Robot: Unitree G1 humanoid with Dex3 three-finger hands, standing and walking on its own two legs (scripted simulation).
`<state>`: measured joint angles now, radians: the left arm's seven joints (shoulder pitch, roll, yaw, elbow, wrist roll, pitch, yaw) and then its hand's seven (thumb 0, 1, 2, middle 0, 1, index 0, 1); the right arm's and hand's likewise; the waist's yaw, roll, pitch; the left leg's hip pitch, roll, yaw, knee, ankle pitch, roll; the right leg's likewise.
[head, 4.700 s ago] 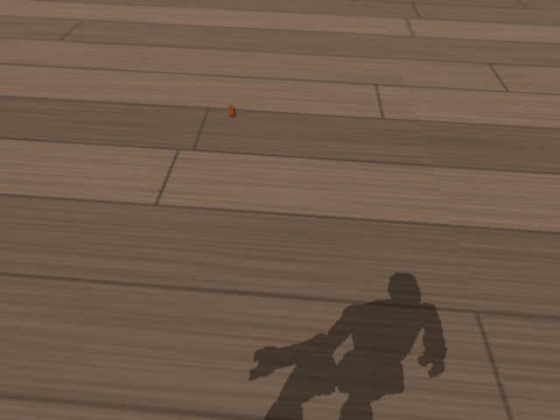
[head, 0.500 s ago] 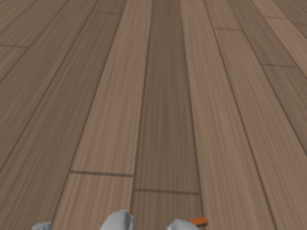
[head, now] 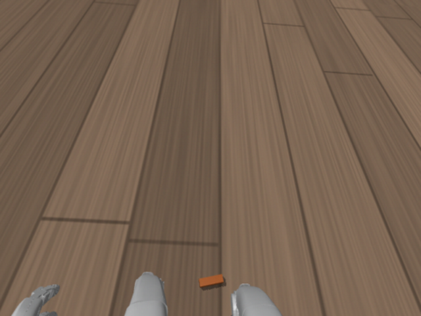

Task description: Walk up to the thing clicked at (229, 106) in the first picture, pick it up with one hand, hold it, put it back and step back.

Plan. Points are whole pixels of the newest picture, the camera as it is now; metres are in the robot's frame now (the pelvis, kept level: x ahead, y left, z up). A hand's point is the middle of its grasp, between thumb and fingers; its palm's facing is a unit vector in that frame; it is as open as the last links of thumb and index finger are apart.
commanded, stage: walk up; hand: left
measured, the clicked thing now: (211, 280) +0.30 -0.05 -0.70
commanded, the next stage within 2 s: none
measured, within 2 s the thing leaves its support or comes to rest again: neither
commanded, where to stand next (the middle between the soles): -0.02 -0.32 m, yaw +5 degrees
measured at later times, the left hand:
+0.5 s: hand out of the picture +0.05 +0.09 -0.13, palm faces -0.08 -0.92 -0.38, open 7.4 cm
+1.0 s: hand out of the picture -0.05 -0.12 -0.12, palm faces +0.07 -0.95 -0.32, open 7.4 cm
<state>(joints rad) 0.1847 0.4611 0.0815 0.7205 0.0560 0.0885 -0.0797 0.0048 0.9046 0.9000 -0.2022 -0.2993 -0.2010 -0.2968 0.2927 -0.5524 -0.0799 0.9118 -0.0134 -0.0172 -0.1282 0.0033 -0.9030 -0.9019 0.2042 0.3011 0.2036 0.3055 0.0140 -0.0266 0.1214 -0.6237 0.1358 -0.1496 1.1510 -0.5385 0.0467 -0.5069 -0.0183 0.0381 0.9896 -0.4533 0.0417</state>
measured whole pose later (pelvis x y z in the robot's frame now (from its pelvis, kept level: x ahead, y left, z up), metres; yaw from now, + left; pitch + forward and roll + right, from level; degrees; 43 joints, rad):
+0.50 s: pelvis -0.06 -0.21 +0.01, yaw -1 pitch -1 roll +0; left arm 0.19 0.54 0.12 0.72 0.05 0.12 -0.09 0.01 0.90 0.90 -0.20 -0.30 -0.20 -0.30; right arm 0.37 -0.50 -0.07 0.85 -0.04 -0.07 -0.10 0.00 -0.90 -0.90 0.21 0.30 0.21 0.31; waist 0.00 -0.11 0.14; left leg -0.53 0.20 -0.05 0.85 -0.32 -0.01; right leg -0.52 -0.07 0.12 1.06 -0.51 0.01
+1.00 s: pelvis -0.11 -0.39 +0.03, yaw +5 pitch -2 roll +0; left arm 0.21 0.40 0.05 0.89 0.00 0.05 -0.03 0.01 0.90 0.90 -0.21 -0.30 -0.20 -0.30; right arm 0.24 -0.37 0.00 0.92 -0.03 -0.05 -0.03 0.00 -0.90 -0.90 0.21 0.30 0.21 0.31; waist 0.00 -0.05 0.10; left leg -0.40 0.02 0.02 0.75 -0.32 0.02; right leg -0.38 -0.02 0.04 0.84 -0.46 -0.02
